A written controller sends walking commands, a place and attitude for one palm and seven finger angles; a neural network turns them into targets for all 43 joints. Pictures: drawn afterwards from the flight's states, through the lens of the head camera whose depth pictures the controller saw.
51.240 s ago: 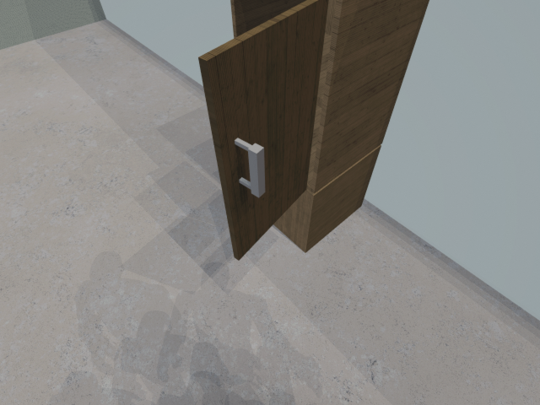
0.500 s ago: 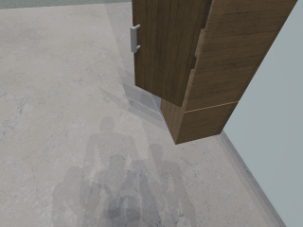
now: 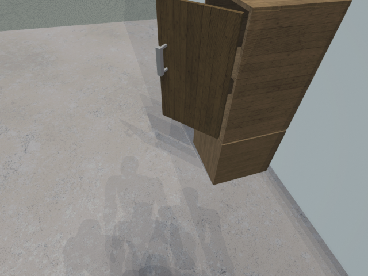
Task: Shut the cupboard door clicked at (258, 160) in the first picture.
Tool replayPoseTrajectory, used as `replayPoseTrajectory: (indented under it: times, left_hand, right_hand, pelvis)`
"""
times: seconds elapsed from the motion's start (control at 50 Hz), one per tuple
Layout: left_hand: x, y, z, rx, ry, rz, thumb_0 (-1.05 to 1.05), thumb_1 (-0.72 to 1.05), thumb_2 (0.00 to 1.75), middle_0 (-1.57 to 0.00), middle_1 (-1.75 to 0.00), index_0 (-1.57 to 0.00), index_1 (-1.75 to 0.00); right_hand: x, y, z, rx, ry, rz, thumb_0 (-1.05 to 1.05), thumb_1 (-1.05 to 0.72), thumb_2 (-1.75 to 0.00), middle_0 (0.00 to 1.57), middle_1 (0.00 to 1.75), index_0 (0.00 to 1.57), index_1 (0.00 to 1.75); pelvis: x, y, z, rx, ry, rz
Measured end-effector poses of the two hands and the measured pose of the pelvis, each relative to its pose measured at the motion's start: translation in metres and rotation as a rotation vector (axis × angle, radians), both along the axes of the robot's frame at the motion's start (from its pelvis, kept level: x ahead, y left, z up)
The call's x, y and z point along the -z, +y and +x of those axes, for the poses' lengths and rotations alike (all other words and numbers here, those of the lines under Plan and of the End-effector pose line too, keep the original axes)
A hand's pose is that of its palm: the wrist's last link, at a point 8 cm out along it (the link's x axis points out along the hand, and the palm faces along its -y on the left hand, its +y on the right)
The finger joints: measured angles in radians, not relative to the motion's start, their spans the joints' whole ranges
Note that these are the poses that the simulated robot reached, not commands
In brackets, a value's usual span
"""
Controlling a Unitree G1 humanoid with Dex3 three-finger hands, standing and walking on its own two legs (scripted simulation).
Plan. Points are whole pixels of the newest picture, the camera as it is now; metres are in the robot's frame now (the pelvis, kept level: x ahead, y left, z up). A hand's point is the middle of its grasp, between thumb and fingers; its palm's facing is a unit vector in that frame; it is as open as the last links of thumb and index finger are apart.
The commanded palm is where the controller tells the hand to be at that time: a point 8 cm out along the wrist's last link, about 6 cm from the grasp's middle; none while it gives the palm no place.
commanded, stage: let the arm hang, fingers relaxed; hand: left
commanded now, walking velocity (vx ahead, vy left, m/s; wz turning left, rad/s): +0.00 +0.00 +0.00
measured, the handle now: (162, 59) +0.96 +0.14 +0.00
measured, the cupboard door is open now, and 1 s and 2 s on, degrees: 40 40 40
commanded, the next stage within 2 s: look to check the result in 0.08 s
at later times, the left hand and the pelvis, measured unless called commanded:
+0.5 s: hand out of the picture -0.02 +0.18 -0.18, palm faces +0.03 -0.98 -0.21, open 7.4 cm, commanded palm none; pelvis +0.00 +0.00 +0.00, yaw +0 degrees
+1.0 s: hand out of the picture +0.03 +0.19 -0.18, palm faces +0.09 -0.97 -0.23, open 7.4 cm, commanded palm none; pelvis +0.01 -0.01 -0.01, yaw +4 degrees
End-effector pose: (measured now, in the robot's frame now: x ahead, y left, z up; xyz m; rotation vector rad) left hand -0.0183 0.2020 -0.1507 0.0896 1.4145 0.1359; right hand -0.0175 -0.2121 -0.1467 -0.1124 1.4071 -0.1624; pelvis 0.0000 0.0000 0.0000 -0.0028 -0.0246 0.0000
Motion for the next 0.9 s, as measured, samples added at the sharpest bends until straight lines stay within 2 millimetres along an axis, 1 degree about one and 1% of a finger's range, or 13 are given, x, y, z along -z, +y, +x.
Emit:
replayPoseTrajectory:
  times: [0.1, 0.24, 0.34, 0.42, 0.54, 0.72, 0.9]
  left_hand:
    - [0.0, 0.002, -0.002, -0.002, 0.009, 0.004, 0.01, 0.9, 0.9, -0.2, -0.3, -0.2, -0.3]
    - [-0.003, 0.012, -0.009, -0.005, 0.037, 0.032, 0.01, 0.9, 0.9, -0.2, -0.3, -0.2, -0.3]
    - [-0.006, 0.019, -0.012, -0.004, 0.052, 0.051, 0.01, 0.9, 0.9, -0.2, -0.3, -0.19, -0.3]
    - [-0.007, 0.022, -0.011, 0.0, 0.052, 0.06, 0.01, 0.9, 0.9, -0.2, -0.3, -0.19, -0.3]
    - [-0.007, 0.025, -0.001, 0.007, 0.033, 0.067, 0.01, 0.9, 0.9, -0.2, -0.3, -0.19, -0.3]
    - [-0.008, 0.027, 0.019, 0.024, -0.009, 0.07, 0.01, 0.9, 0.9, -0.2, -0.3, -0.2, -0.3]
    - [-0.009, 0.03, 0.036, 0.021, -0.034, 0.087, 0.01, 0.9, 0.9, -0.2, -0.3, -0.2, -0.3]
  right_hand:
    - [-0.001, -0.002, -0.002, 0.002, 0.006, -0.005, 0.0, -0.91, -0.9, 0.2, 0.29, 0.2, 0.3]
    - [-0.001, -0.004, -0.003, 0.002, 0.021, -0.006, 0.0, -0.91, -0.9, 0.2, 0.29, 0.2, 0.3]
    - [-0.001, -0.007, -0.001, 0.0, 0.023, -0.008, 0.0, -0.91, -0.9, 0.2, 0.29, 0.2, 0.3]
    - [-0.001, -0.011, 0.003, -0.004, 0.018, -0.014, 0.0, -0.91, -0.9, 0.2, 0.29, 0.2, 0.3]
    - [-0.003, -0.018, 0.013, -0.014, -0.001, -0.029, 0.0, -0.91, -0.9, 0.2, 0.29, 0.2, 0.3]
    - [-0.006, -0.029, 0.03, -0.028, -0.033, -0.05, 0.0, -0.91, -0.9, 0.2, 0.29, 0.2, 0.3]
    - [-0.006, -0.037, 0.042, -0.043, -0.041, -0.059, 0.0, -0.91, -0.9, 0.2, 0.29, 0.2, 0.3]
  pelvis:
    - [0.0, 0.0, 0.001, -0.001, 0.0, 0.0]
    - [0.0, -0.001, 0.001, 0.0, 0.001, -0.001]
    - [-0.001, -0.001, 0.002, 0.001, 0.001, -0.001]
    - [-0.001, -0.002, 0.003, 0.002, 0.0, -0.001]
    - [-0.001, -0.003, 0.004, 0.002, -0.001, -0.001]
    - [-0.002, -0.005, 0.006, 0.001, -0.001, 0.001]
    - [-0.001, -0.007, 0.01, -0.015, 0.008, 0.002]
